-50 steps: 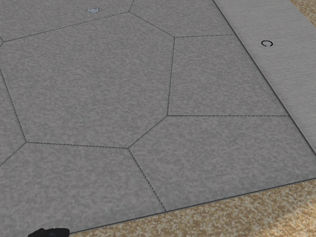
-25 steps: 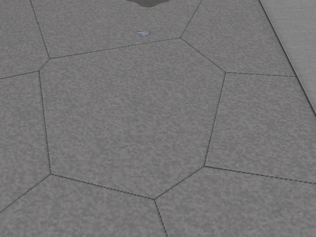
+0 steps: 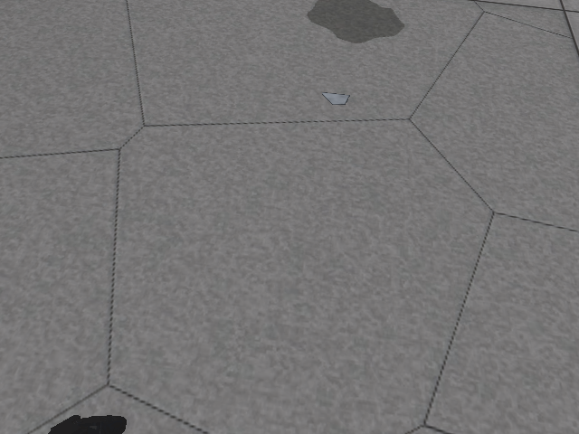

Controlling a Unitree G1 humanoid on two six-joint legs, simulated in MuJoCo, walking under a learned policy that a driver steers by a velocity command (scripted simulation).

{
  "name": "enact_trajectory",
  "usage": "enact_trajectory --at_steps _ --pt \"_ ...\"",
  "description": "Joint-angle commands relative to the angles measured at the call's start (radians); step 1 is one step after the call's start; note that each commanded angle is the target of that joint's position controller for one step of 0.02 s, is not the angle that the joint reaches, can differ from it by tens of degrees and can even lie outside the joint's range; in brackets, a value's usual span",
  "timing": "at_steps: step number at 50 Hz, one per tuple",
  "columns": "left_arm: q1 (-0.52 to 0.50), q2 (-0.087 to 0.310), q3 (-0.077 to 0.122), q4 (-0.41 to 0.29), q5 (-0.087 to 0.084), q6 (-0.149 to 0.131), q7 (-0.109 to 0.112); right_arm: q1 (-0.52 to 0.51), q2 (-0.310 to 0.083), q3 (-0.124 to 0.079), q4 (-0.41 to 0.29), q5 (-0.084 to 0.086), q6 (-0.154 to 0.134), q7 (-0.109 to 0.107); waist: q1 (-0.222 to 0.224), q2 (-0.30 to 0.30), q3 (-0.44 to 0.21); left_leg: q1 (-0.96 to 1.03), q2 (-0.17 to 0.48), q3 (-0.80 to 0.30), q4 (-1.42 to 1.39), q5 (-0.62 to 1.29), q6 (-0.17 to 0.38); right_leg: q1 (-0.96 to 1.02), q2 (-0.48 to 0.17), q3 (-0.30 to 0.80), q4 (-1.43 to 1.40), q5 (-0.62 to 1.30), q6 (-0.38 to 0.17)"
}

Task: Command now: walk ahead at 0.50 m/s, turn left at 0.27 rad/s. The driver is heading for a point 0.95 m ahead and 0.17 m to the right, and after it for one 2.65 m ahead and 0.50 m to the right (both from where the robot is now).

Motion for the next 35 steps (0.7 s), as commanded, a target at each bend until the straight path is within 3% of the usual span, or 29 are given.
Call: enact_trajectory --at_steps 1,3,5,6,7,8,9,10,11,12,13,14,17,21,26,28,30,31,32,33,34,35 --pt "-0.126 0.07 0.011 -0.093 -0.01 -0.025 -0.016 0.061 -0.161 -0.041 -0.026 0.004 -0.008 -0.005 -0.039 0.125 -0.015 -0.017 0.256 -0.147 -0.063 0.233 0.128 0.094 0.044 -0.042 -0.092 0.05 -0.02" --pt "-0.139 0.087 0.016 -0.106 -0.008 -0.034 -0.026 0.077 -0.164 -0.042 -0.014 0.002 -0.002 -0.008 -0.036 0.129 -0.007 0.07 0.295 -0.194 -0.016 0.27 0.122 0.069 0.052 -0.039 -0.133 -0.03 -0.051" --pt "-0.093 0.103 0.023 -0.101 -0.009 -0.04 -0.029 0.066 -0.172 -0.045 -0.009 0.0 0.007 -0.011 -0.005 0.152 -0.012 0.116 0.314 -0.215 0.032 0.383 0.105 0.119 0.066 -0.054 -0.16 -0.118 -0.085" --pt "-0.014 0.117 0.033 -0.08 -0.007 -0.044 -0.027 0.042 -0.171 -0.044 -0.014 0.001 0.01 -0.011 0.044 0.155 -0.046 0.113 0.286 -0.193 0.104 0.529 0.088 0.233 0.091 -0.082 -0.202 -0.113 -0.11" --pt "0.117 0.153 0.05 -0.048 0.002 -0.047 -0.022 0.025 -0.149 -0.035 -0.024 -0.003 0.01 -0.01 0.106 0.136 -0.143 0.063 0.231 -0.147 0.256 0.614 0.06 0.442 0.062 -0.058 -0.189 -0.061 -0.152" --pt "0.291 0.218 0.064 -0.025 0.01 -0.046 -0.018 0.037 -0.11 -0.016 -0.046 -0.024 0.005 -0.011 0.162 0.024 -0.299 -0.106 0.158 -0.075 0.541 0.406 0.019 0.734 -0.104 0.132 -0.146 -0.012 -0.237" --pt "0.365 0.262 0.08 0.017 0.001 -0.034 -0.027 0.169 -0.051 0.0 -0.044 -0.004 -0.011 -0.008 0.113 -0.285 -0.384 -0.471 0.008 0.012 0.86 -0.226 -0.06 1.02 -0.28 0.573 -0.251 -0.23 -0.395" --pt "0.358 0.172 0.055 0.013 -0.032 -0.028 -0.03 0.117 -0.13 -0.009 -0.043 -0.001 -0.022 -0.003 0.141 -0.195 -0.318 -0.608 0.064 -0.042 0.951 -0.313 -0.062 1.006 -0.271 0.67 -0.332 -0.446 -0.375" --pt "0.285 0.133 0.043 -0.003 -0.031 -0.018 -0.025 0.0 -0.165 -0.02 -0.069 0.009 -0.03 0.003 0.15 -0.104 -0.171 -0.664 0.112 -0.013 0.962 -0.222 -0.062 0.881 -0.235 0.543 -0.352 -0.451 -0.336" --pt "0.236 0.128 0.037 -0.018 -0.016 -0.009 -0.024 -0.073 -0.15 -0.016 -0.088 -0.001 -0.038 0.003 0.137 -0.017 -0.094 -0.65 0.145 0.018 0.927 -0.155 -0.064 0.754 -0.194 0.45 -0.37 -0.353 -0.322" --pt "0.209 0.119 0.033 -0.022 -0.01 -0.003 -0.024 -0.103 -0.137 -0.018 -0.1 -0.018 -0.046 0.004 0.114 0.017 -0.043 -0.628 0.169 0.025 0.856 -0.11 -0.071 0.659 -0.159 0.395 -0.391 -0.248 -0.318" --pt "0.197 0.108 0.027 -0.027 -0.003 -0.003 -0.021 -0.091 -0.123 -0.019 -0.105 -0.025 -0.049 0.006 0.085 -0.005 -0.047 -0.573 0.188 0.025 0.804 -0.08 -0.078 0.605 -0.129 0.352 -0.407 -0.162 -0.314" --pt "0.2 0.116 0.031 -0.02 -0.018 0.0 -0.012 -0.081 -0.084 -0.01 -0.109 -0.027 -0.041 0.003 0.058 -0.047 -0.058 -0.506 0.188 0.06 0.636 -0.081 -0.117 0.527 -0.087 0.261 -0.436 -0.038 -0.326" --pt "0.238 0.168 0.05 -0.002 -0.028 0.014 0.009 -0.221 -0.051 0.009 -0.136 -0.024 -0.043 0.005 0.097 -0.044 -0.033 -0.405 0.153 0.077 0.358 0.144 -0.149 0.421 -0.042 0.181 -0.442 -0.05 -0.294" --pt "0.316 0.17 0.054 0.018 -0.039 0.035 0.016 -0.326 -0.089 -0.004 -0.164 -0.005 -0.059 0.017 0.126 -0.056 -0.032 -0.301 0.111 0.046 0.181 0.235 -0.143 0.448 -0.059 0.26 -0.369 -0.166 -0.259" --pt "0.304 0.172 0.057 0.013 -0.037 0.041 0.019 -0.297 -0.112 -0.017 -0.161 -0.001 -0.067 0.018 0.093 -0.073 -0.037 -0.226 0.112 0.043 0.138 0.191 -0.119 0.458 -0.066 0.306 -0.315 -0.2 -0.235" --pt "0.285 0.123 0.044 -0.002 -0.03 0.043 0.018 -0.153 -0.148 -0.04 -0.128 -0.011 -0.071 0.008 0.015 -0.064 -0.101 0.002 0.156 0.033 0.09 0.154 -0.068 0.396 0.003 0.278 -0.158 -0.196 -0.184" --pt "0.28 0.057 0.022 -0.025 -0.013 0.038 0.015 0.004 -0.208 -0.057 -0.112 -0.025 -0.07 -0.002 -0.048 0.061 -0.228 0.236 0.335 -0.134 0.091 0.096 -0.003 0.273 0.072 0.183 0.13 -0.332 -0.143" --pt "0.397 0.015 0.006 -0.063 -0.038 0.026 0.015 0.068 -0.28 -0.075 -0.084 -0.032 -0.052 0.002 0.003 0.381 -0.326 0.458 0.538 -0.555 -0.003 -0.13 0.145 -0.029 0.166 0.059 0.411 -0.655 -0.1" --pt "0.385 0.111 0.026 -0.039 -0.052 0.026 0.019 0.05 -0.2 -0.06 -0.087 -0.018 -0.049 0.007 -0.01 0.287 -0.245 0.404 0.54 -0.632 -0.051 -0.32 0.15 -0.149 0.093 0.079 0.56 -0.623 -0.085" --pt "0.3 0.154 0.04 -0.045 -0.045 0.033 0.018 0.015 -0.145 -0.045 -0.091 -0.013 -0.048 0.005 -0.025 0.193 -0.135 0.304 0.497 -0.485 -0.057 -0.272 0.114 -0.173 0.064 0.073 0.606 -0.531 -0.08" --pt "0.266 0.144 0.041 -0.047 -0.036 0.039 0.018 -0.034 -0.121 -0.034 -0.093 -0.019 -0.047 0.006 -0.003 0.132 -0.084 0.204 0.45 -0.359 -0.071 -0.139 0.092 -0.138 0.035 0.055 0.599 -0.457 -0.071"
Keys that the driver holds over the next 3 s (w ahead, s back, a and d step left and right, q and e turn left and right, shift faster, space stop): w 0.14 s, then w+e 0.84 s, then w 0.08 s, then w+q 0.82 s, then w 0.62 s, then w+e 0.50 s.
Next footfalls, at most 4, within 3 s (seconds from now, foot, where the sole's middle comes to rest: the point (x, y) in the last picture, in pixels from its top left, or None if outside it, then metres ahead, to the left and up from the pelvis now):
0.14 right None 0.26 -0.14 -0.78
0.62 left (241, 418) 0.50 0.08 -0.78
1.12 right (382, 342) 0.68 -0.27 -0.78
1.66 left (319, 227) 1.04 -0.15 -0.78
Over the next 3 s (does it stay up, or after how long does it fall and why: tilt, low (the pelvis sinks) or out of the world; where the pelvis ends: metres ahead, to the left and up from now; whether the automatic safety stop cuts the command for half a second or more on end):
stays up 1.59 -0.23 0.00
